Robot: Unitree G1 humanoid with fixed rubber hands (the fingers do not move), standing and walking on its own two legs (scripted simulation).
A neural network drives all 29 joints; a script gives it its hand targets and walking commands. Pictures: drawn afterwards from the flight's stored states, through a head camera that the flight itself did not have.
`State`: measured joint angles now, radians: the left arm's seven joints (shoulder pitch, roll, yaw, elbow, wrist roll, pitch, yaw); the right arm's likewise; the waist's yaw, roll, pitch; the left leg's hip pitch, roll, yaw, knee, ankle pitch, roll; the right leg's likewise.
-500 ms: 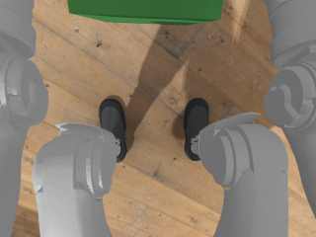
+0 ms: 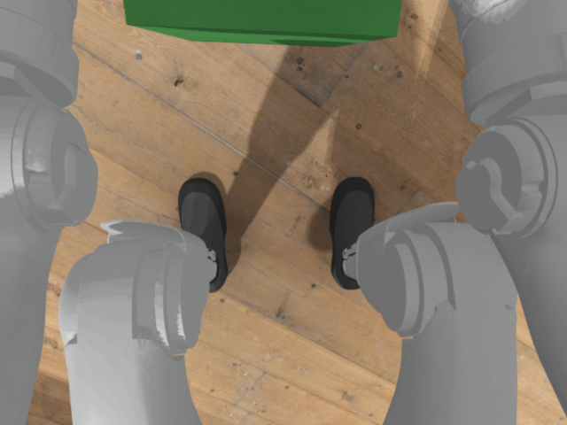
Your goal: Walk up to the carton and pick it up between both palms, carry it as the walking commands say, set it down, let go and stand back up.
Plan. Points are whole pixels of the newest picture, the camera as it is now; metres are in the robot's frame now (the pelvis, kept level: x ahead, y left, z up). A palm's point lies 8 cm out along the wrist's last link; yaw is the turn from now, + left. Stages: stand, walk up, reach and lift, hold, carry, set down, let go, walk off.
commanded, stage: reach and lift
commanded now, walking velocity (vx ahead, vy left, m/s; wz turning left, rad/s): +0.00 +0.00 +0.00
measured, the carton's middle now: out of the picture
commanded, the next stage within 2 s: none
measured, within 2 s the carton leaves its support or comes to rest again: leaves its support in 1.12 s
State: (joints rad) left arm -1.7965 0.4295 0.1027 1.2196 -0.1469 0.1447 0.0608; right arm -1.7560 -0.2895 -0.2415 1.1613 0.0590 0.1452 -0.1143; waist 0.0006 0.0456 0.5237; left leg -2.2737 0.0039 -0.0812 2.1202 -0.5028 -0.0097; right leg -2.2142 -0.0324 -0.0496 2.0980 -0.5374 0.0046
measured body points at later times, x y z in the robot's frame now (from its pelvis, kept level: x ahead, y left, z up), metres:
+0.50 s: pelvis +0.00 +0.00 +0.00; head +0.41 +0.01 +0.18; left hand +0.61 +0.18 -0.19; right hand +0.60 -0.13 -0.20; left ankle +0.12 +0.13 -0.35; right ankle +0.13 -0.12 -0.35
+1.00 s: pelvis +0.00 +0.00 +0.00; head +0.41 +0.01 +0.18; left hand +0.61 +0.18 -0.19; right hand +0.60 -0.12 -0.20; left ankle +0.12 +0.13 -0.35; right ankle +0.13 -0.12 -0.35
